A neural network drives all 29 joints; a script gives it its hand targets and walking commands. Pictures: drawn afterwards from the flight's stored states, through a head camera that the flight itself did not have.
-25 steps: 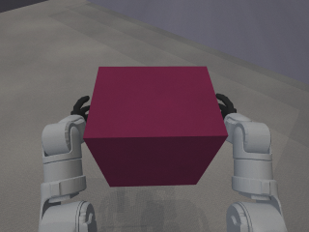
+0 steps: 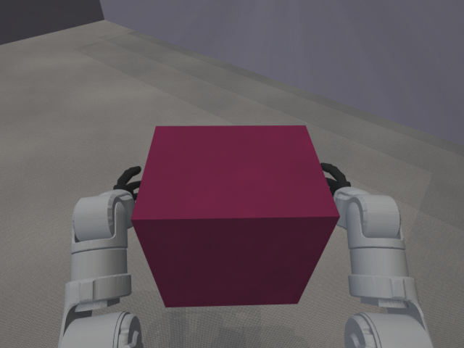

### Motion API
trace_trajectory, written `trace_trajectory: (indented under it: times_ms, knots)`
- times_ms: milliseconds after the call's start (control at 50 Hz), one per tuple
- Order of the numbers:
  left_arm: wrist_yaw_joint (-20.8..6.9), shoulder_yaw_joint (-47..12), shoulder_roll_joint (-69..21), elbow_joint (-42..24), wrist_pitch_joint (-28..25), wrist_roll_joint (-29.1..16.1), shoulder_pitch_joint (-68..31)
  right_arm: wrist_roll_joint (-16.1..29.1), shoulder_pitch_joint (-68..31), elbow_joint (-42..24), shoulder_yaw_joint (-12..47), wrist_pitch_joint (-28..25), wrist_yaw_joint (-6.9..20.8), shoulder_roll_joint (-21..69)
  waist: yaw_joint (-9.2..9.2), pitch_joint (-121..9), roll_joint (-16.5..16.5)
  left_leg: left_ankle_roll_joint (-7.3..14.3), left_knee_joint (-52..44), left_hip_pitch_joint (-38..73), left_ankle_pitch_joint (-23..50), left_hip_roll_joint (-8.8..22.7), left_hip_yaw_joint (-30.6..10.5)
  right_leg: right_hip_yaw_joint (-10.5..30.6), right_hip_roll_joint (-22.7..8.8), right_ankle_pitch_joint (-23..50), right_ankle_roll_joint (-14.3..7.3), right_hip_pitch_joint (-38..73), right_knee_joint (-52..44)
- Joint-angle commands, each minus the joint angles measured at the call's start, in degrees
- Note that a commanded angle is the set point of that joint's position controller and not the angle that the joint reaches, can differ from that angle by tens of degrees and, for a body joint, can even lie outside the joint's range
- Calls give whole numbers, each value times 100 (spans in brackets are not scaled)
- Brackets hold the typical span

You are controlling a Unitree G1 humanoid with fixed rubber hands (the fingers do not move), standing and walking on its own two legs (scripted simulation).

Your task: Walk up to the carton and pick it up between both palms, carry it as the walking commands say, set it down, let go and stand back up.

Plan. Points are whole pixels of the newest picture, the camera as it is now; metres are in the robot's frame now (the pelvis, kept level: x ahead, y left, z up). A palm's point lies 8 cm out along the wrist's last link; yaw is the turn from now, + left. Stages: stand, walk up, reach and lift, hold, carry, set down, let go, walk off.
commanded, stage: carry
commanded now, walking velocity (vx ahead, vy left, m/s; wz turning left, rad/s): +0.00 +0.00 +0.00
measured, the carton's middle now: (231, 221) +0.34 +0.02 +0.04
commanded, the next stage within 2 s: none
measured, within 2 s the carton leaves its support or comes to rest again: neither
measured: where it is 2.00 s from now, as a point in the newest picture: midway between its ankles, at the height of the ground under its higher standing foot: outside the picture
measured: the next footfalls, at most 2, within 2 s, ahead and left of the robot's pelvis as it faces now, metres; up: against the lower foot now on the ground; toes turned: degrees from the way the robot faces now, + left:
none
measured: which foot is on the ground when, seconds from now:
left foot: down 0.00-1.00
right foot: down 0.00-1.00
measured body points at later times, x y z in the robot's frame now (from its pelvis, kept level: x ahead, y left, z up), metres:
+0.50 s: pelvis +0.02 +0.00 +0.00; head +0.02 +0.01 +0.45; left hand +0.37 +0.19 +0.10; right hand +0.36 -0.17 +0.09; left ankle +0.04 +0.10 -0.73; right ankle +0.11 -0.14 -0.73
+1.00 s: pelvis +0.05 +0.02 +0.00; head +0.03 +0.03 +0.45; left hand +0.38 +0.22 +0.09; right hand +0.38 -0.14 +0.10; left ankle +0.04 +0.10 -0.73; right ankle +0.11 -0.14 -0.73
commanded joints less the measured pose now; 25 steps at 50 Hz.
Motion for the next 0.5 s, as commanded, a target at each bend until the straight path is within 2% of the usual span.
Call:
trace_trajectory:
  times_ms: [0,20,40,60,80,100,120,140,160,180,200,220,240,260,280,300,320,340,360,380,400,420,440,460,480]
  knots:
    - [-1323,-3688,-6023,-1069,-243,-2050,-5225,2055,-4804,-672,3494,32,1488,5418,54,-1461,1192,-123,-1513,-286,-2236,760,-701,207,-219,-998,-26,1258,-80]
    - [-1323,-3562,-6372,-387,-260,-2032,-4943,2102,-5046,-544,3349,4,1446,5251,-71,-1426,569,-62,-1470,17,-1846,860,-826,165,-126,-779,-41,854,-182]
    - [-1344,-3466,-6212,-198,-241,-1780,-3938,1939,-4353,-506,3338,37,1443,5405,-15,-1315,684,-13,-1432,-88,-1869,774,-758,180,-204,-717,-29,824,-266]
    - [-1347,-3809,-6122,-592,-347,-2122,-5287,2142,-5440,-764,3586,-34,1393,5207,-19,-1407,460,-87,-1337,201,-1488,751,-607,283,-321,-725,-25,672,-289]
    - [-1388,-3338,-6259,-100,-228,-1876,-4514,1881,-4372,-167,3202,79,1336,5404,-13,-1200,613,-70,-1585,-66,-1798,923,-891,48,-188,-915,-13,662,-118]
    - [-1379,-3386,-6091,-444,-298,-1922,-4435,1879,-4466,-464,3217,52,1382,5407,43,-1393,353,27,-1513,232,-1584,1028,-897,52,-261,-537,-1,676,-90]
    - [-1437,-3318,-6309,-213,-200,-1937,-4134,1873,-4061,-246,3112,84,1390,5606,23,-1260,801,14,-1582,-10,-1571,950,-945,234,-335,-588,-23,842,-218]
    - [-1413,-3623,-6247,-701,-325,-2140,-5237,2036,-5012,-574,3376,51,1415,5591,54,-1695,564,5,-1197,564,-614,889,-643,254,-487,-153,-31,880,-252]
    - [-1428,-3137,-6276,30,-196,-1741,-3234,1759,-3240,17,2973,111,1401,5696,19,-1737,854,-27,-1214,414,-631,818,-712,261,-518,-269,-19,1019,-273]
    - [-1433,-3564,-6337,-478,-336,-2034,-5076,1958,-5024,-704,3384,-47,1379,5497,38,-1722,324,-83,-858,699,-422,744,-432,342,-505,-77,27,1090,-370]
    - [-1442,-3641,-6336,-481,-360,-2004,-5395,1974,-5192,-843,3413,-53,1332,5332,-27,-1586,47,-152,-685,472,-491,456,-173,476,-576,-587,-58,827,-594]
    - [-1501,-3128,-6256,192,-223,-1618,-3207,1669,-3521,-368,3004,78,1327,5490,-56,-1348,154,-164,-910,307,-663,428,-304,556,-607,-1165,-89,731,-762]
    - [-1467,-3548,-6215,-660,-376,-2129,-5064,1967,-4960,-829,3519,-16,1374,5622,16,-1322,215,-139,-1032,523,-477,571,-452,490,-554,-904,-25,687,-547]
    - [-1446,-3336,-6565,-102,-207,-1928,-4187,1816,-4152,-617,3207,30,1356,5600,15,-1745,181,-95,-870,428,-396,588,-436,447,-613,-528,-22,1065,-533]
    - [-1467,-3436,-6252,-471,-341,-1977,-5021,1988,-5148,-956,3477,-42,1355,5313,-26,-1389,64,-97,-731,435,-472,521,-388,607,-639,-1003,-46,806,-757]
    - [-1488,-3179,-6326,-43,-274,-1787,-3796,1951,-4477,-785,3388,55,1364,5473,-30,-1531,1,-64,-759,511,-398,466,-359,515,-631,-891,-49,812,-609]
    - [-1534,-3133,-6378,-230,-291,-1791,-3841,1844,-4236,-742,3340,54,1376,5621,51,-1885,-180,-83,-605,661,-459,420,-362,680,-663,-958,-115,1080,-766]
    - [-1493,-3167,-5920,-246,-329,-1768,-3978,1942,-4231,-474,3465,29,1427,5609,12,-1620,-97,-88,-600,345,-119,458,-385,604,-674,-671,-139,1141,-574]
    - [-1434,-3473,-6367,-340,-346,-1873,-4028,2013,-4393,-891,3481,-46,1378,5418,-14,-2000,425,-57,-840,746,256,623,-427,372,-641,87,-103,1030,-307]
    - [-1355,-3645,-6251,-814,-485,-2010,-4991,2044,-4936,-1042,3713,-144,1376,5393,19,-1916,473,-43,-772,515,311,655,-477,211,-549,673,-59,1210,-101]
    - [-1348,-3369,-6155,-682,-453,-1877,-4158,2194,-4817,-1086,3620,-126,1402,5679,33,-1863,183,4,-617,527,-179,451,-277,395,-526,435,-82,1146,-217]
    - [-1383,-3291,-6093,-867,-411,-1712,-3717,1963,-3963,-997,3572,-47,1449,5600,0,-1826,-142,-5,-562,406,-106,482,-392,449,-626,118,-112,1169,-325]
    - [-1380,-3497,-6324,-874,-431,-2020,-4404,2115,-4429,-939,3660,-81,1418,5666,9,-2121,-20,10,-509,648,350,619,-491,522,-755,696,-210,1319,-154]
    - [-1293,-3558,-5991,-946,-474,-1857,-4431,2222,-4837,-1156,3901,-75,1422,5467,-22,-2326,129,-32,-414,754,431,485,-271,518,-743,1128,-189,1366,-115]
    - [-1258,-3395,-6000,-662,-370,-1742,-3313,2007,-3548,-590,3605,7,1407,5596,-1,-2281,124,-4,-294,606,1094,598,-414,296,-703,1780,-155,1628,38]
